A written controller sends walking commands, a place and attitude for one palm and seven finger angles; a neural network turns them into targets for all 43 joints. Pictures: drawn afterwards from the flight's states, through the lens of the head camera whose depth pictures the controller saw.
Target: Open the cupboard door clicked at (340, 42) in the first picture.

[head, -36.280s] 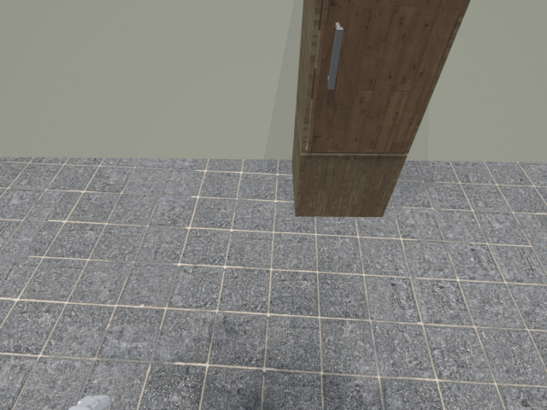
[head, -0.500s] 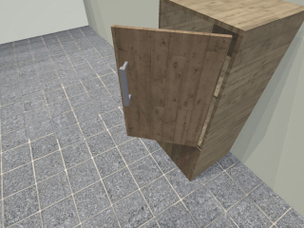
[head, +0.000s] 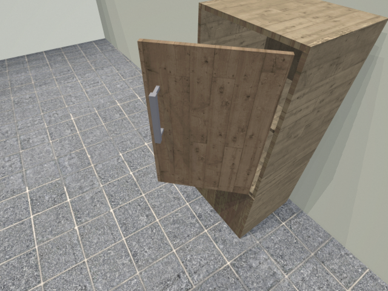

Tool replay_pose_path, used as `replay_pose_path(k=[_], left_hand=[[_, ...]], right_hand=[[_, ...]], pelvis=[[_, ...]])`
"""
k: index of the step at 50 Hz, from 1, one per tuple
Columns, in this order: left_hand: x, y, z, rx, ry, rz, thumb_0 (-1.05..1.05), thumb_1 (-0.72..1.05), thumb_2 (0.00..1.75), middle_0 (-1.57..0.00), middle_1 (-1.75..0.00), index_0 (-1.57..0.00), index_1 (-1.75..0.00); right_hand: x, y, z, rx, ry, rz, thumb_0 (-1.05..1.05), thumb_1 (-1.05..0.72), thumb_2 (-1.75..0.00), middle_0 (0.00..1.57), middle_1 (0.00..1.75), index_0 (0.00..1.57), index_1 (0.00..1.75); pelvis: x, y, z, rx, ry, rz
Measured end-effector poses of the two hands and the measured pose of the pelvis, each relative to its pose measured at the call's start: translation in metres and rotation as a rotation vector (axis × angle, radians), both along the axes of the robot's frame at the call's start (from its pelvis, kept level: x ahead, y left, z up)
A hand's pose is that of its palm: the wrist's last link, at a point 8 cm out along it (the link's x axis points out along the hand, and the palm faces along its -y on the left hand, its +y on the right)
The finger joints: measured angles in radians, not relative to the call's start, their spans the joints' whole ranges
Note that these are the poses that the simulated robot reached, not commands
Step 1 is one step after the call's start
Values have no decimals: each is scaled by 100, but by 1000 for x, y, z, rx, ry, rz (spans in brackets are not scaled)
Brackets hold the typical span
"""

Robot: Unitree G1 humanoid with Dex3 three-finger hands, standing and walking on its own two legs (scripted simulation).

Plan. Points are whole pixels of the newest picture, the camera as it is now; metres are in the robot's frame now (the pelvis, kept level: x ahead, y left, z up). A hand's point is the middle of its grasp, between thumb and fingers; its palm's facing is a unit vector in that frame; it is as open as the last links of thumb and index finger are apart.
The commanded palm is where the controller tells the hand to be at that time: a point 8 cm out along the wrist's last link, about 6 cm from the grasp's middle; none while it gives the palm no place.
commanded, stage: come to a stop and stand still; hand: left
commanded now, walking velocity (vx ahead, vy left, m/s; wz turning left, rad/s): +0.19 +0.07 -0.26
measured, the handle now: (157, 115) +0.59 +0.16 +0.03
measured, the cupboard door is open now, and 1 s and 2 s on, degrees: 45 45 45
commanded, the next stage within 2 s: look again from close up in 1.54 s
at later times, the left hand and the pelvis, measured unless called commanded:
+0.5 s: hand out of the picture +0.06 +0.19 -0.18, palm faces +0.00 -0.97 -0.24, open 7.3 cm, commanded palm none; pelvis +0.01 +0.01 -0.01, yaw -2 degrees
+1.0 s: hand out of the picture +0.01 +0.19 -0.17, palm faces -0.03 -0.97 -0.24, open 7.4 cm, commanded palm none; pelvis +0.00 +0.01 +0.00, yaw -2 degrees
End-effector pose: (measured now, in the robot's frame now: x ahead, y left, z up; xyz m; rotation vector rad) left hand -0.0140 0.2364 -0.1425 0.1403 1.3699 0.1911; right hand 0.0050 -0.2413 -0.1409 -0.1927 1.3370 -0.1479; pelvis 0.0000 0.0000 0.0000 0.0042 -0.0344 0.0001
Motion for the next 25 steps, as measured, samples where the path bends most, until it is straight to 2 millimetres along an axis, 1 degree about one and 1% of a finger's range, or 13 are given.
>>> replay_pose_path(k=[4, 7, 10, 13, 16, 19, 22, 25], left_hand=[[-4, -6, -7, -38, 49, 7, 0, 90, 90, -20, -30, -20, -30], [-1, -8, -11, -51, 87, -1, 0, 90, 90, -20, -30, -20, -30], [10, -12, -11, -49, 105, -13, 0, 90, 90, -20, -30, -20, -30], [26, -16, -9, -42, 89, -20, 0, 90, 90, -20, -30, -20, -30], [42, -17, -6, -33, 57, -35, 0, 90, 90, -20, -30, -20, -30], [52, -10, -5, -2, 36, -52, 1, 92, 90, -20, -30, -20, -30], [61, -4, -5, 19, -7, -61, 2, 92, 90, -20, -30, -20, -30], [66, -2, -2, 36, -59, -73, 1, 92, 90, -20, -30, -20, -30]], right_hand=[[-16, 15, -4, 14, 51, -45, 0, -91, -89, 19, 30, 20, 30], [-25, 27, -6, 25, 86, -85, 0, -91, -89, 19, 30, 20, 30], [-32, 37, -8, 36, 123, -120, 0, -90, -89, 20, 30, 20, 30], [-32, 44, -9, 48, 152, -148, 0, -90, -89, 20, 30, 20, 30], [-26, 48, -9, 57, 144, -169, 0, -90, -89, 20, 30, 20, 30], [-17, 48, -11, 61, 107, -178, 0, -90, -89, 20, 30, 20, 30], [-8, 44, -15, 58, 69, -168, 0, -91, -89, 20, 30, 20, 30], [-4, 33, -16, 49, 40, -150, 1, -92, -89, 20, 30, 20, 30]], pelvis=[[13, 6, -3, 0, 6, -19], [24, 10, -6, 9, 10, -34], [33, 10, -7, 13, 8, -42], [37, 9, -5, 6, 9, -42], [35, 7, -3, 7, 14, -45], [30, 6, -4, 6, 17, -48], [22, 4, -7, 11, 17, -49], [11, 5, -7, -4, 14, -42]])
